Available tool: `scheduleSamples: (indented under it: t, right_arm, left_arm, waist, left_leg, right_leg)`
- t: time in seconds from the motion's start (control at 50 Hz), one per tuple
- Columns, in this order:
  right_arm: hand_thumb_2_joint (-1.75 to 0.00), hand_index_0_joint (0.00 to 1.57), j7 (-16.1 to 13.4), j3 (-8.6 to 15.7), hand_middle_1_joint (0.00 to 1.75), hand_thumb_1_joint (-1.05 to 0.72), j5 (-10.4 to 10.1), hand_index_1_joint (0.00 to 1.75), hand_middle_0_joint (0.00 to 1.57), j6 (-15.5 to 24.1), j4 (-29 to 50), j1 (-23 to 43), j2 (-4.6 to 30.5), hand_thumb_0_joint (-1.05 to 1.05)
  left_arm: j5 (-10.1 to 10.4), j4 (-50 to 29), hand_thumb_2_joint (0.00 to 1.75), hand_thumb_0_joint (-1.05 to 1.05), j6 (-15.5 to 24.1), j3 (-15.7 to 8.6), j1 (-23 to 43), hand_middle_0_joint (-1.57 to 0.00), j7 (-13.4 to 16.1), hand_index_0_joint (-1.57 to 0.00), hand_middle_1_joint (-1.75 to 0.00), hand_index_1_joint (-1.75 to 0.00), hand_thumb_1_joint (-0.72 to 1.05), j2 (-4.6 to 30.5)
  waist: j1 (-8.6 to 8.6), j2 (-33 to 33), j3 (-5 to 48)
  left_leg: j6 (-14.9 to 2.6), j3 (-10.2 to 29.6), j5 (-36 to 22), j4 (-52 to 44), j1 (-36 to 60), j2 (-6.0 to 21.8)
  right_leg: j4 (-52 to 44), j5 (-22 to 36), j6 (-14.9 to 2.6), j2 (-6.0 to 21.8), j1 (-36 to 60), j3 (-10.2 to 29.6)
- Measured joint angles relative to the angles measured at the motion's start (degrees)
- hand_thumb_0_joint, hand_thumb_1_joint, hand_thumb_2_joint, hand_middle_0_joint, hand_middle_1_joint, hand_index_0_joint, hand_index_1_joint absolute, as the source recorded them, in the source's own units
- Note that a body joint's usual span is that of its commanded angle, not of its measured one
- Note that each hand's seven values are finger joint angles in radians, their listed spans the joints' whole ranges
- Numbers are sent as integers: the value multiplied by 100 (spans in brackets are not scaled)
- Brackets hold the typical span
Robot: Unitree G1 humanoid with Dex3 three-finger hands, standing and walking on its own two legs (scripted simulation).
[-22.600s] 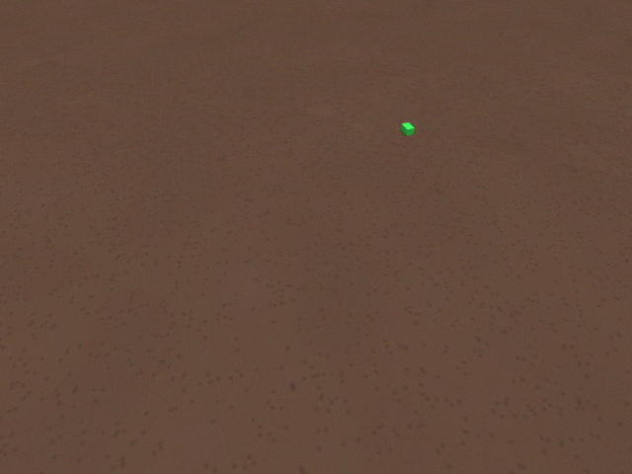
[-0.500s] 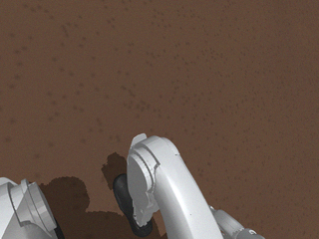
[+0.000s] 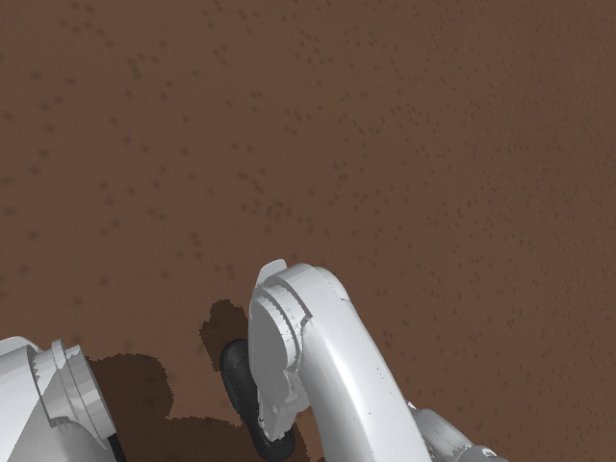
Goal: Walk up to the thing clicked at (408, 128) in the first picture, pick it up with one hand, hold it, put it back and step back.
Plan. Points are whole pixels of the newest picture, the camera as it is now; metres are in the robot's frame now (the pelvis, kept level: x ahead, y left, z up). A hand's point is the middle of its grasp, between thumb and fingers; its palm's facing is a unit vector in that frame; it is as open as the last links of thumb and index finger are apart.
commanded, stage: close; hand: left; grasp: from above
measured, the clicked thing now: out of the picture +0.44 +0.37 -0.28
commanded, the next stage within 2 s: settle in 0.28 s
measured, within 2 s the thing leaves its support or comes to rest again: leaves its support in 0.62 s
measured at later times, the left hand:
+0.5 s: hand out of the picture +0.42 +0.37 -0.24, palm faces -0.45 -0.16 -0.88, open 7.5 cm
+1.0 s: hand out of the picture +0.42 +0.38 -0.15, palm faces -0.41 -0.10 -0.90, open 7.5 cm
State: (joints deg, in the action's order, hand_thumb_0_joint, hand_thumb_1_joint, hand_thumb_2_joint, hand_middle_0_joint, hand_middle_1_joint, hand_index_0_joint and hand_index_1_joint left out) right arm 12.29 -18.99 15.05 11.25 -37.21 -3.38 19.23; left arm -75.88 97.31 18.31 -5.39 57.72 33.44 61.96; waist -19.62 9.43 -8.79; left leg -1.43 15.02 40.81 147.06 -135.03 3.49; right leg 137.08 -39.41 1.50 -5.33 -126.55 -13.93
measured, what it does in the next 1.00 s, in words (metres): stands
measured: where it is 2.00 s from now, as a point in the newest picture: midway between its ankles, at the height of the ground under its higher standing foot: (195, 459)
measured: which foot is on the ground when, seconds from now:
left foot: down 0.00-1.00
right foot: down 0.00-1.00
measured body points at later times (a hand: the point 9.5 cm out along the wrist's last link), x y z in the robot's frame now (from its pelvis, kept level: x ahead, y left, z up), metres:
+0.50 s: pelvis +0.00 +0.00 +0.00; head +0.26 +0.15 +0.33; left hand +0.44 +0.37 -0.19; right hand +0.09 -0.25 -0.06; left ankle +0.06 +0.12 -0.27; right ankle +0.11 -0.11 -0.27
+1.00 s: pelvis +0.00 +0.00 +0.02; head +0.23 +0.12 +0.38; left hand +0.44 +0.38 -0.10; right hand +0.12 -0.25 -0.07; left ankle +0.06 +0.12 -0.27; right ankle +0.11 -0.11 -0.27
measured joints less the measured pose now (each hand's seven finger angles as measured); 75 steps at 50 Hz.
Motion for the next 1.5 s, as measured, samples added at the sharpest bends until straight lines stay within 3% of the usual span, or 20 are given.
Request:
scheduleSamples:
  t: [0.18,0.52,0.72,0.94,1.16,1.38,1.5]
  right_arm:
    - [-89,20,10,26,30,-89,14,30,20,41,36,13,10,0]
    - [-90,20,-14,37,30,-90,1,30,20,-60,32,-31,-22,0]
    - [-90,20,10,315,30,-91,-87,30,20,-103,-7,-199,-45,0]
    - [-90,20,56,825,30,-91,-438,30,20,-348,-72,-318,-74,1]
    - [-90,20,-143,995,30,-92,-688,30,20,-726,-31,-335,-145,1]
    - [-90,20,-415,1162,30,-91,-802,30,20,-1058,-101,-557,-188,1]
    - [-90,20,-497,1237,30,-92,-864,30,20,-1153,-121,-609,-228,1]
  left_arm:
    - [9,9,4,1,-66,-52,47,-89,28,-93,-22,-17,45,-5]
    - [133,-138,0,1,-121,-161,-41,-97,-193,-101,-13,-8,41,-43]
    - [131,-783,0,1,-191,-376,-299,-103,-397,-106,-9,-5,37,-229]
    - [501,-1638,0,1,-498,44,-484,-105,-1067,-108,-4,-1,36,-928]
    - [613,-1979,0,0,-485,218,-413,-104,-1765,-106,-1,0,38,-1235]
    - [568,-2429,0,0,-414,236,-464,-103,-1980,-105,0,0,39,-1335]
    - [657,-2517,0,0,-489,285,-489,-104,-2105,-105,-1,-1,38,-1409]
  waist:
    - [-7,-20,-1]
    - [2,-61,6]
    - [113,-203,234]
    - [463,-646,765]
    - [625,-819,916]
    - [689,-879,1056]
    - [707,-936,1138]
  left_leg:
    - [-5,-10,-19,-6,-37,-2]
    - [14,-16,-7,-42,-23,-10]
    - [17,-73,-3,-91,-57,-42]
    - [-12,-324,-100,-379,-75,-70]
    - [-18,-522,-274,-727,54,-78]
    - [-23,-628,-365,-951,104,-141]
    - [-40,-693,-392,-1130,218,-143]
  right_leg:
    - [-1,14,3,2,-36,8]
    - [-23,-1,-17,10,-36,11]
    - [-35,-57,-26,48,-52,52]
    - [-156,-75,-51,134,-112,243]
    - [-357,33,-83,186,-63,404]
    - [-505,41,-89,258,-3,488]
    - [-652,56,-80,269,91,546]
